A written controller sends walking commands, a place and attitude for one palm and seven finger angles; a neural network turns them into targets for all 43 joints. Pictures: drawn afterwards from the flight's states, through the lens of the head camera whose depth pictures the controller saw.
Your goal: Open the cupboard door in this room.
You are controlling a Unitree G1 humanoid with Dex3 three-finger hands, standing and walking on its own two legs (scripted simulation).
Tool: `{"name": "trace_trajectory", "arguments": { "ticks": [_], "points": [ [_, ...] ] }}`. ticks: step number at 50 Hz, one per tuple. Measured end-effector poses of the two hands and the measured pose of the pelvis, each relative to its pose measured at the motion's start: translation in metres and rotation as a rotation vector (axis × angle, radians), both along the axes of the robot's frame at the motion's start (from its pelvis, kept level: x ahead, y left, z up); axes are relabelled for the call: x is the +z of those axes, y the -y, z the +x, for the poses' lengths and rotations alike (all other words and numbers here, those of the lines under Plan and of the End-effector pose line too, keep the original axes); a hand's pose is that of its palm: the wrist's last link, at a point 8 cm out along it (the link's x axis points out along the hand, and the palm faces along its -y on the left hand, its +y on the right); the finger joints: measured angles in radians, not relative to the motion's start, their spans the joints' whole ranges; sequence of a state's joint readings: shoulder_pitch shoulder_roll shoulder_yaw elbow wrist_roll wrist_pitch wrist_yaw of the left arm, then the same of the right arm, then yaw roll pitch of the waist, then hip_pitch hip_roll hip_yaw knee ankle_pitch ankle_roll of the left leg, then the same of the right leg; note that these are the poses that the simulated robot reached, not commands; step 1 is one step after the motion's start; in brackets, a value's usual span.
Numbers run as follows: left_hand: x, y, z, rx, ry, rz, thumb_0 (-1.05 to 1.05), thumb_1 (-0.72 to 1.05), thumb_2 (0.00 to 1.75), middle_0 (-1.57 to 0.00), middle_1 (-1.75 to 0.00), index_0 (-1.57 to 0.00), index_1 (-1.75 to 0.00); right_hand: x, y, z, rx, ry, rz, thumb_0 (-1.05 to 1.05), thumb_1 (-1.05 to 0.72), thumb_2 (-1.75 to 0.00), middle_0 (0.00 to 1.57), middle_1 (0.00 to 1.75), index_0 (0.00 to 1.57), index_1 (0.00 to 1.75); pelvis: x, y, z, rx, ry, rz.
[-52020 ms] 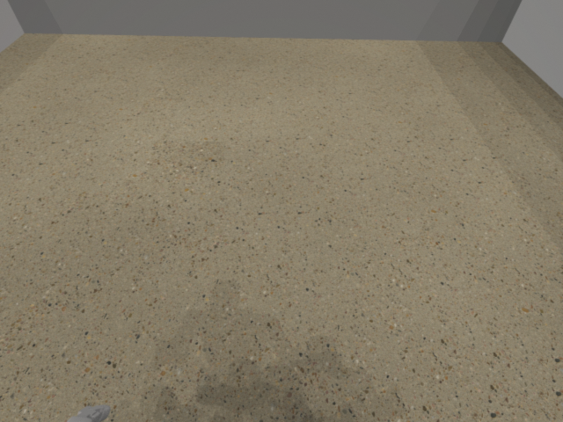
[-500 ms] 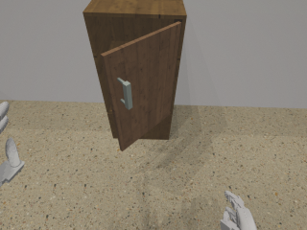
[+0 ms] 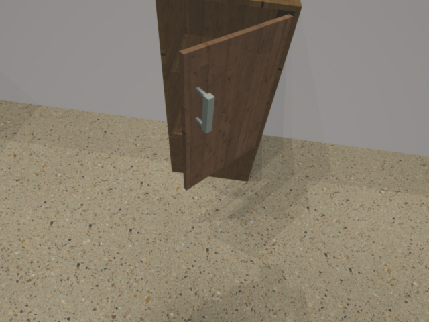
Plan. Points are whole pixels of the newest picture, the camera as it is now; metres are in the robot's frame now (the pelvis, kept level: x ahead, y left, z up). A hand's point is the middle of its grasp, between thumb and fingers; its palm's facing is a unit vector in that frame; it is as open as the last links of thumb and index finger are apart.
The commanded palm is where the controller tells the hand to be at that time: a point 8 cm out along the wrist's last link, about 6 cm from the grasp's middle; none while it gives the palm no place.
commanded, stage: let the arm hang, fingers relaxed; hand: left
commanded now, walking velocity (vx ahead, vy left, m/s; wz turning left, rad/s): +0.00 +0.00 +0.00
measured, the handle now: (203, 110) +0.65 +0.07 -0.02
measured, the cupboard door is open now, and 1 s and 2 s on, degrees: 46 46 46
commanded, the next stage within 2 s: look to check the result in 0.66 s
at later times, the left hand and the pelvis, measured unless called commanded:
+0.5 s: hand out of the picture +0.01 +0.20 -0.17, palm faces +0.00 -0.97 -0.25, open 7.4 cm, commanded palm none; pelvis +0.00 +0.00 +0.00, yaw +0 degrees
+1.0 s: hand out of the picture +0.03 +0.17 -0.17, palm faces -0.01 -0.97 -0.23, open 7.4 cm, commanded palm none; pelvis +0.02 -0.02 +0.00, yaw -1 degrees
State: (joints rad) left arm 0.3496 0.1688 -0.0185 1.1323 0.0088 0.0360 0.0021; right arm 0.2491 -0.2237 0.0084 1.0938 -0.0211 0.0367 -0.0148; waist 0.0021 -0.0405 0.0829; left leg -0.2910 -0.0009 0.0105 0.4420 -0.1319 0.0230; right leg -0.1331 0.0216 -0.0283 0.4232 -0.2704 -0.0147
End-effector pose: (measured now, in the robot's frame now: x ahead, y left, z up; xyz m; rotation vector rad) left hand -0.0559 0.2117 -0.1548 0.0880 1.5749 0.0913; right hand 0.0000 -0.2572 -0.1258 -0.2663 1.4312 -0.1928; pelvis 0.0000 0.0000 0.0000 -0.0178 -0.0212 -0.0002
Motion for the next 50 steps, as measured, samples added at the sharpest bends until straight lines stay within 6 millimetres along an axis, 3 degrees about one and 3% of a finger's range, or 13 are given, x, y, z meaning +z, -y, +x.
{"name": "trace_trajectory", "arguments": {
  "ticks": [3, 6, 10, 14, 23, 30, 37, 50],
  "points": [
    [0.005, -0.007, -0.022, 0.023, -0.055, 0.023, 0.01, 0.92, 0.90, -0.20, -0.30, -0.20, -0.30, -0.004, -0.012, -0.016, -0.021, -0.045, 0.021, 0.01, -0.91, -0.90, 0.20, 0.30, 0.20, 0.29, 0.001, -0.002, -0.001, 0.003, 0.002, -0.001],
    [0.010, -0.017, -0.030, 0.030, -0.071, 0.056, 0.01, 0.92, 0.90, -0.20, -0.30, -0.20, -0.30, -0.009, -0.024, -0.022, -0.037, -0.053, 0.051, 0.01, -0.91, -0.90, 0.20, 0.30, 0.20, 0.29, 0.001, -0.005, -0.001, 0.003, 0.006, 0.000],
    [0.014, -0.031, -0.021, 0.022, -0.040, 0.101, 0.01, 0.91, 0.90, -0.20, -0.30, -0.20, -0.30, -0.017, -0.040, -0.020, -0.047, -0.029, 0.094, 0.01, -0.91, -0.90, 0.20, 0.30, 0.20, 0.29, 0.001, -0.008, -0.003, 0.002, 0.009, 0.003],
    [0.017, -0.041, 0.001, 0.008, 0.030, 0.137, 0.01, 0.91, 0.90, -0.20, -0.30, -0.20, -0.30, -0.023, -0.050, -0.010, -0.046, 0.009, 0.131, 0.00, -0.91, -0.90, 0.20, 0.30, 0.20, 0.29, 0.001, -0.009, -0.004, 0.001, 0.008, 0.010],
    [0.020, -0.039, 0.056, -0.028, 0.183, 0.150, 0.00, 0.91, 0.90, -0.20, -0.30, -0.20, -0.30, -0.024, -0.037, 0.005, -0.049, 0.064, 0.125, 0.01, -0.92, -0.89, 0.20, 0.30, 0.20, 0.29, 0.001, -0.005, -0.001, -0.004, 0.010, 0.019],
    [0.018, -0.026, 0.082, -0.049, 0.226, 0.126, 0.00, 0.91, 0.90, -0.20, -0.30, -0.20, -0.30, -0.020, -0.022, 0.012, -0.053, 0.077, 0.102, 0.00, -0.92, -0.90, 0.20, 0.30, 0.20, 0.29, 0.002, 0.001, 0.004, -0.009, 0.014, 0.021],
    [0.016, -0.015, 0.090, -0.054, 0.219, 0.111, 0.00, 0.91, 0.90, -0.20, -0.30, -0.20, -0.30, -0.017, -0.014, 0.015, -0.054, 0.064, 0.090, 0.00, -0.91, -0.90, 0.19, 0.30, 0.20, 0.29, 0.003, 0.008, 0.011, -0.012, 0.016, 0.020],
    [0.016, -0.008, 0.086, -0.042, 0.163, 0.114, 0.00, 0.91, 0.90, -0.20, -0.30, -0.20, -0.30, -0.018, -0.012, 0.029, -0.049, 0.047, 0.099, 0.00, -0.91, -0.90, 0.19, 0.30, 0.20, 0.29, 0.004, 0.015, 0.023, -0.016, 0.008, 0.021]
  ]
}}
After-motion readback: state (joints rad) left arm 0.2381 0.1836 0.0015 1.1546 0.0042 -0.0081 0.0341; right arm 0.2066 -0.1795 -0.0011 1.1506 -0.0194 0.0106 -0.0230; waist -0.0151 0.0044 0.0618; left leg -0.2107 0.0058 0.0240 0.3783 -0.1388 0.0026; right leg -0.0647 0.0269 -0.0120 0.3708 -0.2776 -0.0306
